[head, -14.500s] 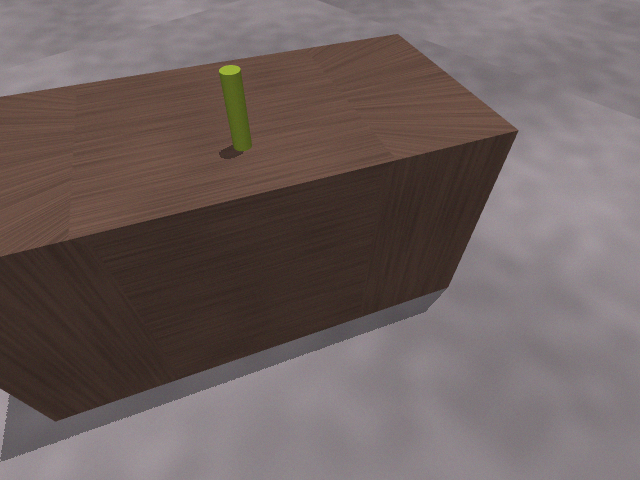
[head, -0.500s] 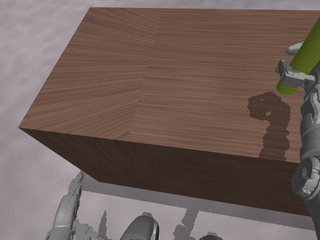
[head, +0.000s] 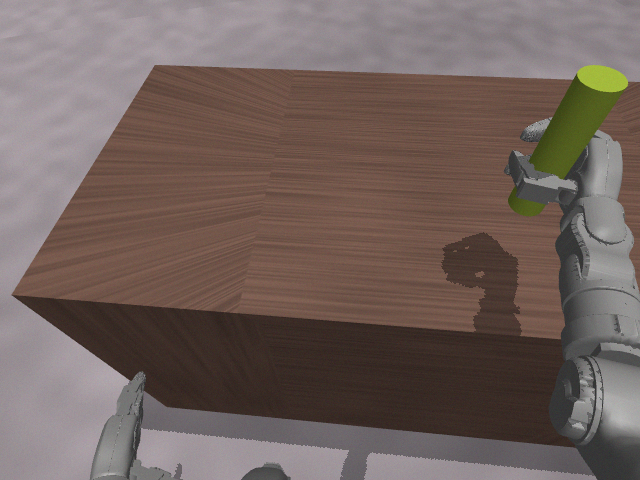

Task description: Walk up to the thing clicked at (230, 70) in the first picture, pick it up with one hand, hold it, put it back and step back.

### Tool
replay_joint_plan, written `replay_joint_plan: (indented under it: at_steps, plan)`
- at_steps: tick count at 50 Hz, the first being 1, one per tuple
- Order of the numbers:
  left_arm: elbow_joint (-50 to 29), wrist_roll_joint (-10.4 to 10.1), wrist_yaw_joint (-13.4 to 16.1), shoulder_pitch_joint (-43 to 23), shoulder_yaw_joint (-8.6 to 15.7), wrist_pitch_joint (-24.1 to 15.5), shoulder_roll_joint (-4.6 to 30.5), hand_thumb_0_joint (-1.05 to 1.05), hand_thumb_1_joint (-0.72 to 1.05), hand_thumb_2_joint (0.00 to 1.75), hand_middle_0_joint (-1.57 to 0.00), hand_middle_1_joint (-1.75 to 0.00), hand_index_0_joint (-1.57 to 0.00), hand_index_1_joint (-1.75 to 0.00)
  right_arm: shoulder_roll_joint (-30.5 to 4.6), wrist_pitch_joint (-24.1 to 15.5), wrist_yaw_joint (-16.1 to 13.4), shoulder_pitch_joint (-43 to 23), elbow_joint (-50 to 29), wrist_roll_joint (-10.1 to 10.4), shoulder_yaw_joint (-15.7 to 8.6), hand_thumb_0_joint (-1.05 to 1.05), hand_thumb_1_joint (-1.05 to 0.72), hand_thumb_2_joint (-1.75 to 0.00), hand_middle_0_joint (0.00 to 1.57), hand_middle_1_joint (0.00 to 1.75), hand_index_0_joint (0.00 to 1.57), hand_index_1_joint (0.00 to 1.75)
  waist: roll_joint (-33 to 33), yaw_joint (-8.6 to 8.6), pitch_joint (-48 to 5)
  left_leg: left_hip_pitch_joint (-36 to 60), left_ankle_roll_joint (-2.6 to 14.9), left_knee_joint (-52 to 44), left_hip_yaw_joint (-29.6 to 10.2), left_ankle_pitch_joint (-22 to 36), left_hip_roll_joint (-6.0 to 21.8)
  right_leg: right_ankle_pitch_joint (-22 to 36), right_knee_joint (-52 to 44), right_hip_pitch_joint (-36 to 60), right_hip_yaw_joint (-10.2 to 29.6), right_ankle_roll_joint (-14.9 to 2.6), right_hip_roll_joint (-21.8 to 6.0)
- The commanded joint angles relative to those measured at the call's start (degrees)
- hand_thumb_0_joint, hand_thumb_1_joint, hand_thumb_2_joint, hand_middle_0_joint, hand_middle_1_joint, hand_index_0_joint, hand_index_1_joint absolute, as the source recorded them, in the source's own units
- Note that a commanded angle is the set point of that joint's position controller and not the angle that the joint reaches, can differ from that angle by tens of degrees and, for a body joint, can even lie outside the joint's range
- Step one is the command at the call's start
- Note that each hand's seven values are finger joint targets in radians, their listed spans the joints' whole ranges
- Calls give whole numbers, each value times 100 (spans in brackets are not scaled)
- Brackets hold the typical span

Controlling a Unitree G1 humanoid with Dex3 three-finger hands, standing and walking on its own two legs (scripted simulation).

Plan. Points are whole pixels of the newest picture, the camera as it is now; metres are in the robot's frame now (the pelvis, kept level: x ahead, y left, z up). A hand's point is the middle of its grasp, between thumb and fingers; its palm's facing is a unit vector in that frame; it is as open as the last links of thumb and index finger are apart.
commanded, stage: lift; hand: right
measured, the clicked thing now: (557, 151) +0.47 -0.22 +0.16
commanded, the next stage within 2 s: hold in 0.96 s
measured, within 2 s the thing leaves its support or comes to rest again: neither
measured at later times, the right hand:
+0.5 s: hand (557, 191) +0.37 -0.18 +0.20, palm faces +0.17 +0.98 -0.02, open 5.7 cm
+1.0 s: hand (583, 205) +0.33 -0.17 +0.23, palm faces +0.18 +0.98 -0.02, open 5.7 cm
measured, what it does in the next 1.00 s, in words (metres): stands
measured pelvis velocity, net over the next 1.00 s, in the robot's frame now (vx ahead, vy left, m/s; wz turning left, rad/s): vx -0.03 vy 0.01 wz -0.02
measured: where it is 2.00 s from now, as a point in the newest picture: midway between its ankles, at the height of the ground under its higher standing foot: outside the picture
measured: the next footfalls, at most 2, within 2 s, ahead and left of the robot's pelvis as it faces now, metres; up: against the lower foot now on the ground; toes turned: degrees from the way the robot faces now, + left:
none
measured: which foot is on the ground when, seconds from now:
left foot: down 0.00-1.00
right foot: down 0.00-1.00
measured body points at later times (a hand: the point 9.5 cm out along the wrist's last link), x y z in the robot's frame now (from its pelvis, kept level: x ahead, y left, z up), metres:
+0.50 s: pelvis -0.02 +0.01 +0.01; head -0.02 +0.03 +0.46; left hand +0.15 +0.27 -0.05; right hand +0.35 -0.23 +0.20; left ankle +0.04 +0.14 -0.71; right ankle -0.04 -0.13 -0.71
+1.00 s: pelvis -0.03 +0.01 +0.02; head -0.05 +0.04 +0.47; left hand +0.15 +0.27 -0.05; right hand +0.31 -0.22 +0.23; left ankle +0.04 +0.14 -0.71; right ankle -0.04 -0.13 -0.71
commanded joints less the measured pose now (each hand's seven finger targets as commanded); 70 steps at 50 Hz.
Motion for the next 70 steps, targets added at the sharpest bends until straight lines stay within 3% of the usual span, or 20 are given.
replay_joint_plan:
  at_steps: [1, 3, 6, 8, 9, 11, 12, 14, 16, 19, 20, 34, 43, 47, 49, 59, 61, 63, 65, 70]
  plan:
    - [-1156, -69, 121, -533, 346, -334, 739, 0, -56, 5, -5, -5, -5, -5, -1362, -273, -56, -2792, -2417, 198, -92, 0, -68, -131, 142, 143, 142, 143, -260, -204, -2736, 2346, 193, -270, 141, 2281, -150, 2779, -642, 1009, -184, -70, 246]
    - [-613, -74, 124, 116, 445, -258, 724, 0, -55, 5, -5, -5, -5, -5, -1073, -47, -62, -2301, -2379, 255, 27, 0, -67, -131, 143, 144, 143, 144, -318, -168, -2336, 2164, 210, -321, 189, 2284, -170, 2944, -747, 1179, -164, -48, 236]
    - [-686, -94, 129, -147, 387, -261, 647, 0, -55, 4, -5, -5, -5, -5, -842, 223, -69, -2154, -3073, 310, 196, 0, -70, -132, 143, 144, 143, 144, -186, -242, -2004, 2103, 165, -456, 198, 2178, -148, 2799, -841, 1285, -179, -83, 227]
    - [-435, -99, 145, -143, 573, -229, 783, 0, -55, 4, -5, -5, -5, -5, -933, 446, -110, -1904, -3146, 369, 52, 0, -68, -131, 142, 143, 142, 143, -98, -281, -1820, 2131, 140, -559, 165, 2011, -100, 2418, -945, 1240, -213, -125, 265]
    - [-521, -100, 147, -259, 569, -256, 796, 0, -55, 4, -5, -5, -5, -5, -683, 545, -88, -1803, -3303, 392, 254, 0, -67, -131, 142, 143, 142, 143, -68, -264, -1709, 2097, 130, -615, 180, 1885, -103, 2298, -1018, 1261, -196, -129, 256]
    - [-637, -126, 139, -433, 405, -288, 598, 0, -55, 4, -5, -5, -5, -5, -621, 707, -127, -1740, -3645, 396, 294, 0, -65, -131, 141, 143, 142, 143, 91, -347, -1609, 2146, 95, -703, 195, 1682, -97, 2104, -1097, 1299, -191, -156, 243]
    - [-462, -123, 164, -218, 579, -268, 798, 0, -55, 4, -5, -5, -5, -5, -811, 804, -143, -1480, -3500, 410, 113, 0, -66, -130, 141, 143, 141, 143, 94, -339, -1524, 2165, 92, -717, 206, 1690, -93, 2128, -1119, 1308, -191, -149, 248]
    - [-611, -135, 165, -461, 410, -294, 582, 0, -54, 4, -5, -5, -6, -5, -634, 878, -137, -1723, -4308, 466, 297, 0, -68, -129, 141, 141, 141, 141, 96, -381, -1568, 2222, 42, -807, 178, 1481, -55, 1844, -1162, 1415, -222, -190, 276]
    - [-492, -137, 177, -473, 395, -304, 578, 0, -54, 4, -5, -5, -6, -4, -488, 1070, -152, -1239, -4277, 502, 348, 0, -66, -131, 142, 143, 142, 143, 251, -423, -1309, 2224, 17, -924, 166, 1242, -18, 1584, -1253, 1372, -243, -215, 307]
    - [-317, -128, 222, -430, 551, -325, 745, 0, -53, 3, -5, -5, -6, -4, -677, 1287, -217, -1222, -4656, 510, 203, 0, -69, -130, 143, 143, 142, 143, 77, -445, -1341, 2261, 29, -972, 179, 1105, -27, 1454, -1360, 1492, -220, -202, 304]
    - [-355, -135, 206, -581, 408, -330, 625, 0, -53, 3, -5, -5, -6, -4, -592, 1332, -226, -1285, -4991, 525, 306, 0, -67, -130, 142, 143, 142, 143, 10, -508, -1268, 2241, 36, -1002, 191, 988, -32, 1371, -1407, 1489, -204, -190, 299]
    - [84, -144, 210, -989, 413, -490, 652, 0, -54, 3, -5, -5, -5, -4, -431, 2208, -321, -498, -5595, 600, 228, 0, -68, -131, 145, 145, 144, 145, 170, -547, -814, 2383, 4, -1313, 252, 598, -34, 1028, -1671, 1610, -164, -224, 307]
    - [61, -149, 209, -1096, 525, -631, 736, 0, -54, 3, -5, -5, -5, -4, -322, 2552, -333, -483, -6331, 614, 306, 0, -72, -132, 145, 145, 145, 145, 130, -545, -946, 2508, 2, -1372, 261, 602, -21, 1089, -1753, 1802, -139, -211, 324]
    - [274, -142, 167, -1025, 327, -641, 523, 0, -54, 3, -5, -5, -5, -5, -175, 2703, -329, -485, -6401, 618, 410, 0, -72, -132, 145, 145, 144, 145, -23, -558, -789, 2472, 43, -1387, 288, 746, -36, 1264, -1764, 1809, -116, -177, 315]
    - [183, -135, 205, -1124, 521, -675, 763, 0, -54, 3, -5, -5, -5, -4, -328, 2805, -347, -284, -6338, 617, 226, 0, -70, -133, 145, 146, 145, 146, 153, -562, -800, 2521, 23, -1427, 291, 741, -20, 1252, -1763, 1841, -127, -201, 324]
    - [432, -134, 136, -1074, 352, -774, 592, 0, -54, 4, -5, -5, -5, -5, -252, 2999, -300, -135, -6650, 654, 259, 0, -68, -135, 145, 148, 146, 148, -25, -625, -823, 2621, 74, -1405, 341, 967, -64, 1558, -1818, 1955, -64, -147, 283]
    - [449, -133, 170, -1196, 588, -809, 802, 0, -54, 4, -5, -5, -5, -5, -382, 3036, -303, -263, -6760, 686, 136, 0, -72, -135, 146, 148, 146, 148, 23, -587, -849, 2602, 58, -1424, 330, 912, -55, 1478, -1808, 1983, -74, -167, 298]
    - [553, -129, 128, -1202, 313, -800, 552, 0, -55, 4, -5, -5, -5, -5, -204, 3103, -281, -106, -6770, 694, 274, 0, -71, -134, 145, 146, 145, 146, 29, -633, -747, 2634, 60, -1456, 324, 884, -36, 1447, -1824, 1908, -92, -172, 318]
    - [461, -142, 164, -1265, 503, -829, 725, 0, -55, 4, -5, -5, -5, -5, -273, 3143, -277, -153, -6750, 694, 214, 0, -69, -134, 145, 147, 145, 147, 85, -577, -836, 2609, 53, -1446, 331, 954, -49, 1520, -1802, 2002, -81, -179, 304]
    - [529, -143, 121, -1241, 368, -866, 609, 0, -55, 5, -5, -5, -5, -5, -259, 3197, -238, -219, -7174, 738, 232, 0, -70, -134, 144, 146, 145, 146, -92, -636, -769, 2621, 78, -1446, 350, 809, -56, 1420, -1865, 1993, -74, -150, 308]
